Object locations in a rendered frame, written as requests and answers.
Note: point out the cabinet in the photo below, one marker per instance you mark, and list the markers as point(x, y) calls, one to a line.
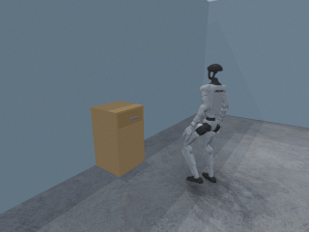
point(117, 150)

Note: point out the handle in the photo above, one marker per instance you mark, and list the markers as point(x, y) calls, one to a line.
point(133, 118)

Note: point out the left robot upper arm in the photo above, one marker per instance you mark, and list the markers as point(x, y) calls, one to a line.
point(205, 96)

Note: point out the humanoid robot torso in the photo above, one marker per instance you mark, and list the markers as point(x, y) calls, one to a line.
point(215, 103)

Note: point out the robot left hand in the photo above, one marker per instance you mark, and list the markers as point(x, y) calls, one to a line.
point(188, 131)

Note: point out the robot right hand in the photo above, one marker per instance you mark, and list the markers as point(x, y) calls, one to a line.
point(221, 125)

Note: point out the right robot forearm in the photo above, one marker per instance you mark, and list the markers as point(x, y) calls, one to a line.
point(222, 114)

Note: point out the left robot forearm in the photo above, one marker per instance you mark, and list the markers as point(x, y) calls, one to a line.
point(198, 117)

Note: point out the drawer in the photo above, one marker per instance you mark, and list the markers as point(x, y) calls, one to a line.
point(123, 117)

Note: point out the right robot upper arm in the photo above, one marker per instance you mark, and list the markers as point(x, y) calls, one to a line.
point(225, 103)

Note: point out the left robot thigh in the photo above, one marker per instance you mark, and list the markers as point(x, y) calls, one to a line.
point(199, 130)

